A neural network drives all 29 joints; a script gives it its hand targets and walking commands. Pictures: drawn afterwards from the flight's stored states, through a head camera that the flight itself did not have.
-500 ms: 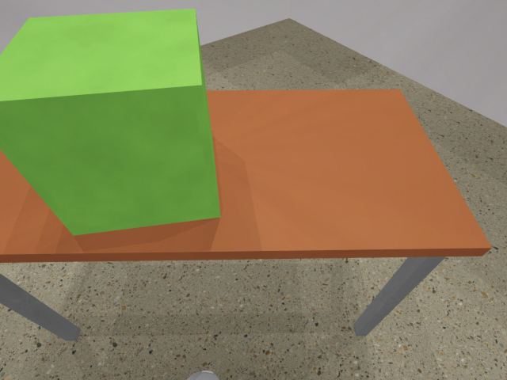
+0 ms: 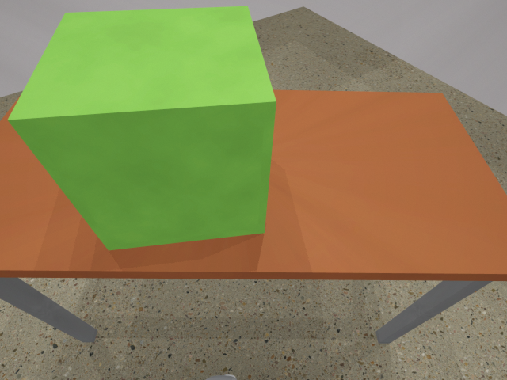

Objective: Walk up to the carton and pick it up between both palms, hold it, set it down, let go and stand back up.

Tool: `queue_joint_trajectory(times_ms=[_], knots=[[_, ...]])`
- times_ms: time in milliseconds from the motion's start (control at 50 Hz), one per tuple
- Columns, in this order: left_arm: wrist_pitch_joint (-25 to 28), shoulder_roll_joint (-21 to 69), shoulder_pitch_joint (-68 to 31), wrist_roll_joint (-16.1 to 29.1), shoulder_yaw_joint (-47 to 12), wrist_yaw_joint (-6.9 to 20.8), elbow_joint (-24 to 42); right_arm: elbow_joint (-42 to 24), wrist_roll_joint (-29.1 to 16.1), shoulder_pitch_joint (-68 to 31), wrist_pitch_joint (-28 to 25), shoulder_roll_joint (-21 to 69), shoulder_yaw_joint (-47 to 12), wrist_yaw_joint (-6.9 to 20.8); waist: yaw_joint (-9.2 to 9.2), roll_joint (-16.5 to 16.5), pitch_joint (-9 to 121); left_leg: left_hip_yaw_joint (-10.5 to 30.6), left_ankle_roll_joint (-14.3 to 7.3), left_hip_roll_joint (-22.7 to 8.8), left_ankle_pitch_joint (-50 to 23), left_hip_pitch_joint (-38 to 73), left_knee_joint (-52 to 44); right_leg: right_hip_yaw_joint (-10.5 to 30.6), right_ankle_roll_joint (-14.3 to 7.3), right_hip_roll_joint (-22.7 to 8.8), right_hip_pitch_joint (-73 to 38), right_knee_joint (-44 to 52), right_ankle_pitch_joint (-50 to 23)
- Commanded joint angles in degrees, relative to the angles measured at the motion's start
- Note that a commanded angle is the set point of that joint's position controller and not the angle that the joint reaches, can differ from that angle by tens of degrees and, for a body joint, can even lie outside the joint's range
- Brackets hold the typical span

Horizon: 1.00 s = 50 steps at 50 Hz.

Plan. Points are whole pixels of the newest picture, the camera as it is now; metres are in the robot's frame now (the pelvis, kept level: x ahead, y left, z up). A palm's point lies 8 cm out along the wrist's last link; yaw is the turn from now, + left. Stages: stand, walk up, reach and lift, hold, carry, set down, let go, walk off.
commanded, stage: walk up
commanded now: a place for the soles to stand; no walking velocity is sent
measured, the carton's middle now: (174, 133) +0.49 +0.16 +0.11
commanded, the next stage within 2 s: none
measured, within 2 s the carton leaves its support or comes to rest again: neither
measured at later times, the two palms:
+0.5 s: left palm out of the picture +0.09 +0.33 -0.09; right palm out of the picture +0.05 -0.32 -0.10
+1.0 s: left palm out of the picture +0.09 +0.34 -0.10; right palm out of the picture +0.06 -0.30 -0.08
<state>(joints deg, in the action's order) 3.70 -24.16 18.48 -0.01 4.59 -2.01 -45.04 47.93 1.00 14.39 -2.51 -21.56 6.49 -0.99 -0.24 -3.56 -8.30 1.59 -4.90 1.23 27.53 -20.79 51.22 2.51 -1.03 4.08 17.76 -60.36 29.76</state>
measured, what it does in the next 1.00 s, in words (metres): steps on the spot: right foot, then left foot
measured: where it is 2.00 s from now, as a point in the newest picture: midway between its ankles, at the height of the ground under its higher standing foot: outside the picture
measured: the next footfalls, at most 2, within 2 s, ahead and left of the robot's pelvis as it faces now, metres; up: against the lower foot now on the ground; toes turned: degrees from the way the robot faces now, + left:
right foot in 0.48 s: +0.09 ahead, -0.10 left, +0.00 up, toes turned +3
left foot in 0.92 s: +0.04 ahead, +0.12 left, +0.00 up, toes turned -4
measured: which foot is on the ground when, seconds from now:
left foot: down 0.00-0.52, up 0.54-0.90, down 0.92-1.00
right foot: up 0.00-0.46, down 0.48-0.94, up 0.96-1.00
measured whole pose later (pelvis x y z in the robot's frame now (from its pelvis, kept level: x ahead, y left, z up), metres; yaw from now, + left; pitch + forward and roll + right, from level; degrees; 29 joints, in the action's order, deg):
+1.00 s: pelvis +0.00 +0.02 +0.00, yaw +0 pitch -5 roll -1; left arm 1.4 -24.1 11.0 0.0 4.6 -0.2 -49.2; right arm 47.9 1.4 17.3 -3.4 -21.5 6.5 -0.6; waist -0.3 0.7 -8.9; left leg 3.0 -1.7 2.3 26.1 -15.5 47.0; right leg 2.2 -2.7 3.3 21.0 -48.6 22.7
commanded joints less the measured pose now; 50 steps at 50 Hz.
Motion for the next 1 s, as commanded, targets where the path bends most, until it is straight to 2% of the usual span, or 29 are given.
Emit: queue_joint_trajectory(times_ms=[0, 80, 140, 220, 240, 260, 320, 340, 360, 380, 420, 440, 460, 480, 500, 520, 560, 660, 680, 740, 780, 820, 840, 860, 880, 900, 920, 940, 980], knots=[[0.03, -7.21, -3.74, 0.54, 0.48, -0.44, 4.61, -1.22, -0.68, 9.41, -0.54, -10.92, 0.87, -1.25, 2.87, -4.81, -1.83, 20.22, 7.07, -10.91, -57.20, 13.32, -26.03, 4.72, -1.41, -2.17, 16.65, -5.09, -1.93], [-1.93, -7.25, -2.81, 1.00, 1.00, -0.81, 0.90, -0.65, -0.76, 8.37, 0.08, -10.78, 0.86, -1.29, 2.92, -8.79, 0.49, 14.23, 13.44, -5.97, -55.10, 13.41, -26.91, 4.25, -1.54, 0.07, 12.88, -1.19, -6.08], [-2.79, -9.05, -5.53, 0.56, 0.94, -1.51, -1.06, -1.80, -0.68, 5.81, 0.03, -12.89, 1.63, -1.61, 2.97, -6.73, 0.14, 21.40, 12.14, -9.14, -38.95, 11.82, -30.85, 6.24, -1.52, -0.91, 13.43, 0.85, -5.57], [-3.00, -9.66, -5.72, -0.26, 1.11, -1.33, -1.92, -1.65, -1.33, 5.58, -0.07, -11.72, 1.69, -2.04, 2.55, -4.46, 3.26, 20.47, 12.81, -9.89, -44.46, 16.44, -28.48, 6.51, -1.28, -2.52, 12.41, 4.96, -5.59], [-2.87, -9.59, -4.75, 0.23, 1.24, -1.30, -2.92, -1.21, -0.96, 5.08, -0.14, -11.22, 1.31, -2.19, 2.74, -4.64, 4.99, 21.96, 9.95, -11.09, -45.29, 20.62, -26.53, 5.14, -0.62, -3.72, 13.77, 7.52, -6.67], [-2.93, -9.45, -6.88, -0.05, 1.16, -1.04, -2.28, -0.81, -1.17, 6.76, -0.37, -11.00, 0.88, -2.23, 3.10, -3.34, 5.43, 25.12, 11.15, -11.16, -44.46, 19.49, -26.87, 5.82, -0.74, -3.78, 11.62, 7.77, -4.49], [-2.92, -9.37, -10.33, 0.28, 1.16, -1.03, -2.27, 0.42, -0.26, 5.38, -0.51, -11.44, 0.94, -2.21, 2.83, -3.75, 3.43, 26.41, 7.25, -13.24, -38.66, 15.79, -27.23, 5.41, -1.05, -5.26, 10.28, 11.67, -1.84], [-2.76, -10.71, -8.47, 0.00, 1.43, -1.07, -3.01, -0.67, -0.50, 5.32, -0.36, -12.17, 1.17, -2.23, 1.88, -2.79, 2.34, 25.73, 10.43, -13.00, -44.25, 16.53, -27.74, 2.38, -1.30, -5.20, 9.37, 15.68, -1.71], [-2.64, -9.99, -8.28, 0.12, 1.34, -0.95, -3.22, 0.22, -0.43, 5.06, -0.55, -13.06, 0.87, -2.35, 1.57, -2.06, 4.53, 27.46, 7.34, -13.82, -44.14, 17.54, -25.12, 3.76, -0.84, -6.20, 8.47, 16.44, -3.66], [-2.02, -9.69, -5.74, 0.76, 1.41, -1.03, -4.52, -0.74, -0.25, 2.87, -0.40, -11.20, 0.71, -1.86, 0.65, -1.93, 8.13, 25.21, 3.72, -13.86, -40.33, 17.49, -22.82, 2.79, -1.16, -6.97, 4.71, 18.55, -7.87], [-1.15, -9.16, -0.05, -0.08, 1.81, -0.85, -6.11, -2.99, -0.29, -3.73, -0.18, -11.51, 0.46, -1.32, -3.90, -0.01, 8.59, 16.61, 4.07, -10.21, -33.90, 1.66, -16.31, 1.98, -3.18, -7.52, -13.11, 30.81, -15.64], [-0.59, -12.93, 5.11, -0.77, 3.09, -1.20, -7.45, -3.63, -0.83, -6.43, -0.31, -8.66, -0.62, -0.82, -7.16, 7.13, 10.76, 10.81, 6.62, -3.55, -30.61, -4.62, -3.36, 14.90, -7.36, -13.51, -19.98, 37.50, -16.82], [-0.17, -15.11, 2.98, -0.70, 2.99, -0.87, -6.14, -2.60, -1.70, -2.55, 0.15, -8.31, -0.45, -0.78, -4.90, 13.37, 12.70, 3.72, 8.56, 3.99, -5.91, -7.75, 10.54, 33.76, -14.63, -23.60, -17.95, 40.41, -18.78], [-0.05, -14.73, -0.93, -0.38, 2.56, -0.60, -4.57, -2.21, -0.82, -1.34, 1.20, -11.68, 0.01, -0.76, -2.21, 8.32, 10.34, 4.35, 6.34, 2.36, 8.81, -9.41, 12.03, 38.31, -16.99, -24.71, -13.41, 42.11, -10.30], [0.02, -13.84, -4.00, -0.64, 2.54, -0.68, -4.07, -1.73, -0.66, -0.43, 1.72, -11.42, -0.10, -0.08, -1.48, 6.93, 7.85, 4.89, 4.03, 0.95, 8.23, -8.23, 12.12, 36.82, -16.05, -23.96, -8.53, 44.58, 2.68], [0.42, -12.59, -6.73, -1.31, 1.84, -0.74, -3.19, -0.47, -0.40, 0.80, 1.82, -11.64, -0.11, 0.37, -0.15, 7.10, 4.50, 4.12, 3.35, 0.06, 7.65, -8.12, 10.06, 34.85, -15.22, -23.15, -3.41, 45.12, 5.90], [0.73, -12.19, -7.26, -1.33, 2.07, -0.56, -3.23, -0.53, -0.12, 3.25, 1.70, -11.42, 0.11, 1.30, -0.03, 8.32, 3.22, 7.01, 3.74, 0.28, 5.04, -7.53, 6.79, 31.69, -10.79, -20.47, -4.77, 45.42, 4.23], [-0.02, -12.64, -6.69, -1.26, 2.70, 1.03, -1.61, -0.36, -0.16, 4.31, 0.59, -13.42, 0.23, 0.70, -1.24, 12.53, 2.91, 4.05, 4.54, 0.79, 6.34, -8.10, 2.92, 26.54, -9.25, -17.73, -6.46, 43.62, 3.72], [-0.52, -13.82, -4.83, -1.61, 2.95, 1.26, -2.31, -0.45, -0.18, 4.54, 0.64, -13.02, 0.70, 0.32, -1.75, 13.88, 2.97, 3.27, 4.42, 0.83, 5.18, -8.47, 3.24, 27.93, -7.24, -19.09, -6.17, 45.54, 7.35], [-0.81, -14.23, -5.78, -1.85, 3.16, 1.73, -0.65, -0.93, 0.08, 2.47, -0.15, -13.27, 0.39, -0.13, -3.02, 10.66, 3.51, 1.25, 3.99, -0.87, 7.34, -6.98, -0.32, 24.96, -9.92, -19.08, -4.66, 43.69, 7.19], [-1.16, -13.98, -8.58, -2.18, 3.23, 2.27, 0.29, -0.39, 0.32, 4.08, -0.89, -12.61, 0.98, -0.08, -1.28, 10.85, 2.49, -0.02, 2.72, -1.79, 4.17, -3.62, -4.68, 23.83, -12.02, -19.97, 1.60, 42.37, 9.62], [-1.80, -13.12, -12.81, -1.91, 2.83, 2.77, 0.73, 1.94, -0.22, 10.49, -1.78, -11.36, 0.71, 0.15, 2.33, 12.37, 4.04, -1.63, 1.92, -0.77, -3.82, 8.44, -14.42, 15.34, -9.53, -13.65, 8.33, 35.67, 5.78], [-2.15, -11.22, -12.47, -1.90, 2.10, 2.79, 1.23, 2.72, -0.24, 15.12, -2.13, -11.80, 0.74, 0.05, 4.13, 11.01, 5.07, 2.36, 0.84, -0.77, -2.75, 13.84, -18.94, 10.66, -6.84, -10.56, 11.41, 28.53, 1.21], [-2.40, -6.80, -13.33, -1.57, 0.97, 2.58, 1.37, 2.72, 1.20, 15.97, -2.81, -13.97, 1.74, -0.41, 6.12, -0.72, 3.00, 18.16, -0.79, -7.41, 7.14, 15.72, -29.73, 7.50, -4.30, -6.58, 18.53, 11.46, -3.86], [-2.36, -4.96, -12.64, -1.13, 0.26, 2.15, 1.85, 1.84, 1.44, 14.16, -3.13, -18.59, 2.33, -0.97, 4.25, -8.37, -0.71, 38.76, -0.34, -16.55, 3.51, 11.34, -37.70, 4.87, -1.74, 0.47, 23.20, 3.36, 1.36], [-2.70, -8.88, -12.36, -0.82, 1.10, 1.57, 1.19, 0.75, 1.38, 9.90, -3.12, -18.96, 2.72, -1.07, 2.88, 1.76, -1.43, 41.91, 0.29, -18.80, -0.60, 10.13, -38.21, 9.68, -1.46, 0.28, 22.67, 1.88, -0.59], [-2.68, -9.59, -8.63, -0.81, 1.03, 1.56, 0.16, -0.44, 0.41, 6.87, -3.05, -18.72, 2.37, -1.24, 0.92, -1.01, 0.90, 40.20, 2.42, -18.87, -6.55, 11.82, -38.27, 9.16, -1.19, -0.56, 20.21, 2.10, -0.43], [-2.84, -11.85, -8.96, -0.85, 2.06, 1.55, -1.23, -0.74, 0.45, 4.39, -3.19, -18.27, 2.36, -1.60, 0.68, -0.81, 0.52, 39.89, 1.18, -19.35, -10.10, 11.74, -36.52, 8.54, -0.72, -1.93, 17.74, 2.84, -0.14], [-2.89, -9.81, -8.90, -0.23, 1.40, 1.59, -1.13, -0.66, 0.35, 4.62, -3.45, -15.36, 1.41, -1.72, 0.66, -5.95, 3.39, 29.11, 3.67, -15.65, -31.23, 16.50, -29.68, 6.26, -1.07, -2.72, 17.56, 6.09, -1.11]])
